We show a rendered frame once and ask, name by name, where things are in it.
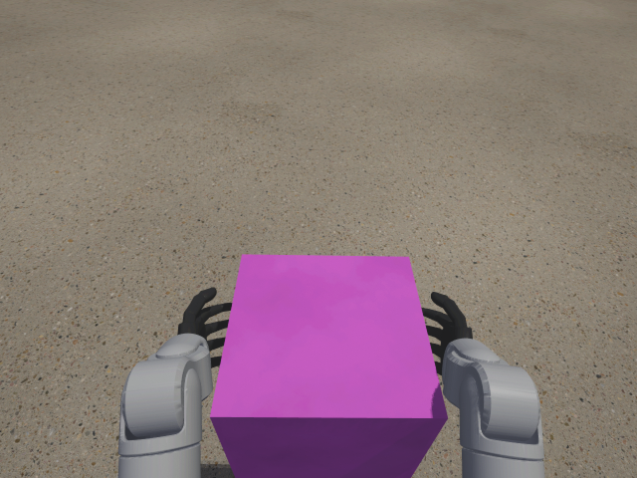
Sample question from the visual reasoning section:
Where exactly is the carton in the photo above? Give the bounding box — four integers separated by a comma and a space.
210, 254, 448, 478

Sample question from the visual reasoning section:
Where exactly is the robot right forearm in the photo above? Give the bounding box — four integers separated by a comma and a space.
442, 339, 545, 478

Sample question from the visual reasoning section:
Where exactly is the right robot hand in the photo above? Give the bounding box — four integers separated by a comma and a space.
421, 292, 473, 375

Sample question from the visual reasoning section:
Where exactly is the robot left forearm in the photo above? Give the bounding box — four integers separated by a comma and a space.
118, 334, 213, 478

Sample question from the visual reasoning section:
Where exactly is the left robot hand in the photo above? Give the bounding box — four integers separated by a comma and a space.
177, 287, 232, 368

